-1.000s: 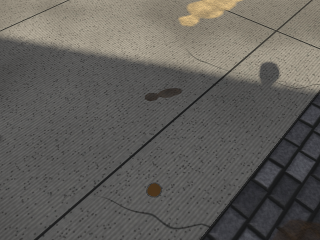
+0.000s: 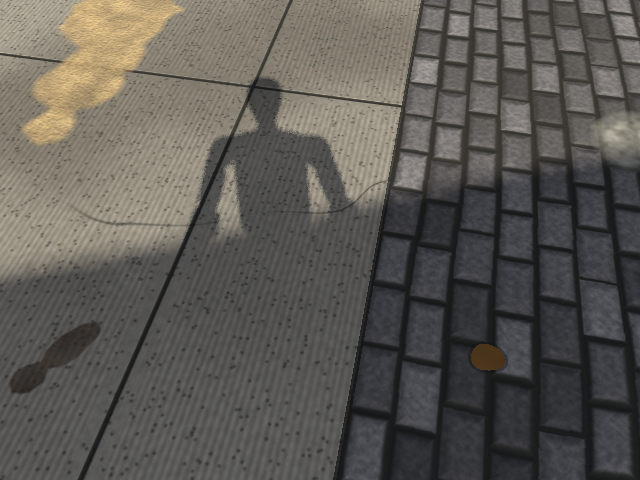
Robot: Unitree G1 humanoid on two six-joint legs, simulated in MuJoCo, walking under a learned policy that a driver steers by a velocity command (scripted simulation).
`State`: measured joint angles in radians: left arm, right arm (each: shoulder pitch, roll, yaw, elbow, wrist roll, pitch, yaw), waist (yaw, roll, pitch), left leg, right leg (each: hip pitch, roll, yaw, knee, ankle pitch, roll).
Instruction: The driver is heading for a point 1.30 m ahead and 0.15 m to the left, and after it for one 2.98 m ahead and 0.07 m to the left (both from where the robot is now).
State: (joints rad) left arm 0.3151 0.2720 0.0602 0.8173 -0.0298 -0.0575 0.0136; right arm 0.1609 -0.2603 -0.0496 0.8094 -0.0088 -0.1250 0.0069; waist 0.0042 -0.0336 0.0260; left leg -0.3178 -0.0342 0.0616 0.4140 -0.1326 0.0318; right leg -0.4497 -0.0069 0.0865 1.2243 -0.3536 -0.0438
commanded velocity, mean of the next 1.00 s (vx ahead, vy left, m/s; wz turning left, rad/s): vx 0.50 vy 0.00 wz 0.23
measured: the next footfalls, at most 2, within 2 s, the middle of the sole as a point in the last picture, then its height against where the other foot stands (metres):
right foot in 0.36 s outside the picture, level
left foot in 0.90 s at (280, 418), level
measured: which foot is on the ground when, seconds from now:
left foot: down 0.00-0.36, up 0.38-0.88, down 0.90-1.00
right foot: up 0.00-0.34, down 0.36-0.90, up 0.92-1.00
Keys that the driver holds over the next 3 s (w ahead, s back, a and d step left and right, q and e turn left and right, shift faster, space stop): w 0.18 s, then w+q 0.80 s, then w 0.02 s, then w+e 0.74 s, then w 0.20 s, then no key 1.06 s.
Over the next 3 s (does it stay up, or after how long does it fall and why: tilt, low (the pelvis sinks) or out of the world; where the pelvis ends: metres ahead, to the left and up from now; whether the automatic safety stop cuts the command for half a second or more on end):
stays up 1.22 0.13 0.00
